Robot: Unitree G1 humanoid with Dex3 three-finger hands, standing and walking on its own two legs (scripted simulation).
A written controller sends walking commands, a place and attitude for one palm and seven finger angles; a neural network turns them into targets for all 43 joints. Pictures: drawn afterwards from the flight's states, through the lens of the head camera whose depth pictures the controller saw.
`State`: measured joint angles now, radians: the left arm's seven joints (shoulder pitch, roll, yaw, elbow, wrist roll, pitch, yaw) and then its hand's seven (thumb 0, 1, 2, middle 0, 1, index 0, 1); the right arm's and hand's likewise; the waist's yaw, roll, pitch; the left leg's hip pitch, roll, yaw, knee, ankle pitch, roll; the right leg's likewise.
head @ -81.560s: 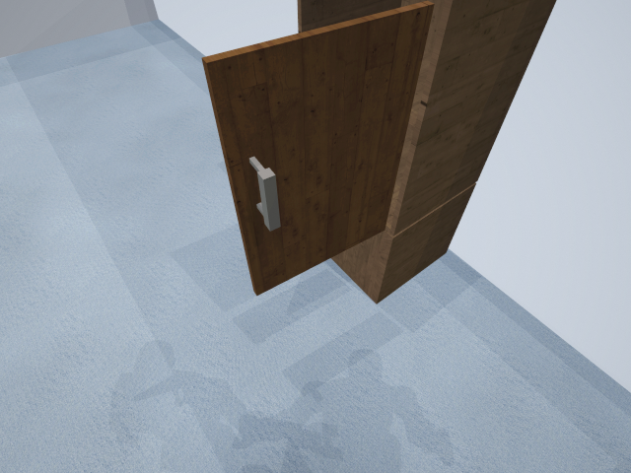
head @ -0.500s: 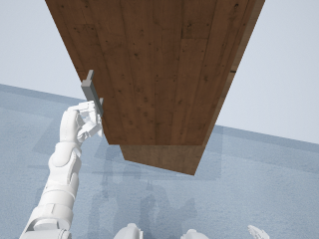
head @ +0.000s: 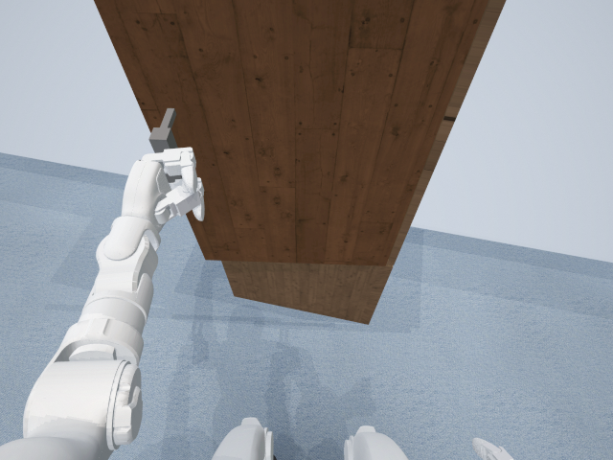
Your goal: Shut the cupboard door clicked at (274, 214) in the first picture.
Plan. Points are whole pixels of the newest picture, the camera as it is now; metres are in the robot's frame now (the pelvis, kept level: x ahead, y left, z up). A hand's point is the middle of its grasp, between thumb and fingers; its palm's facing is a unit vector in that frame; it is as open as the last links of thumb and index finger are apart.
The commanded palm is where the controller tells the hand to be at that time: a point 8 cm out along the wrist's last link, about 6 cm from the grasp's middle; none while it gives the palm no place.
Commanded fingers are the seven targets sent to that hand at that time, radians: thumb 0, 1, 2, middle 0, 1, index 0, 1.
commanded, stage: push the door shut along its arc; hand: left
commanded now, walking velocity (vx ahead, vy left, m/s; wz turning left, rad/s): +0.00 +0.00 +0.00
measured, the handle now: (177, 157) +0.51 +0.19 +0.08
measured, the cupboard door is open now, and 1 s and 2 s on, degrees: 10 0 0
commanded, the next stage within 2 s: pull the fist back off the door in 1.24 s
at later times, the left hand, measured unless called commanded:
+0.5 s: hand (220, 162) +0.49 +0.12 +0.09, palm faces -0.24 -0.97 -0.03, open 3.1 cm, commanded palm +0.49 +0.17 +0.08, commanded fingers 0.00 0.90 0.90 -1.30 -1.50 -1.30 -1.50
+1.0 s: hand (241, 136) +0.55 +0.10 +0.09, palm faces -0.34 -0.94 -0.03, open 2.8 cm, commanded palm +0.56 +0.14 +0.08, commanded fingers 0.00 0.90 0.90 -1.30 -1.50 -1.30 -1.50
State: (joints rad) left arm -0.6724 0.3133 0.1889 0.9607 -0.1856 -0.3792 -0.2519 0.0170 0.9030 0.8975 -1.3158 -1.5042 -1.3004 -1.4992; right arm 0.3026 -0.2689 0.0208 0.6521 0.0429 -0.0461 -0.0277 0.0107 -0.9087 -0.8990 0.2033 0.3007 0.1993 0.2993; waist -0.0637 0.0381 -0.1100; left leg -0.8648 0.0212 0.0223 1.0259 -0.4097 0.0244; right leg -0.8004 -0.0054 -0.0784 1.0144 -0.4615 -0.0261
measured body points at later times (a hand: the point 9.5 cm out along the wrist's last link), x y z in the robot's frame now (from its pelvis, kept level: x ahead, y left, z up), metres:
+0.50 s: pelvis -0.01 +0.00 -0.02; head +0.10 +0.01 +0.42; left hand +0.50 +0.18 +0.09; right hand +0.02 -0.28 -0.13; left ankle +0.05 +0.10 -0.67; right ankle +0.02 -0.11 -0.67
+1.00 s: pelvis +0.00 +0.00 -0.03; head +0.14 +0.00 +0.40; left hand +0.56 +0.15 +0.09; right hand -0.02 -0.26 -0.14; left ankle +0.05 +0.10 -0.67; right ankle +0.02 -0.11 -0.67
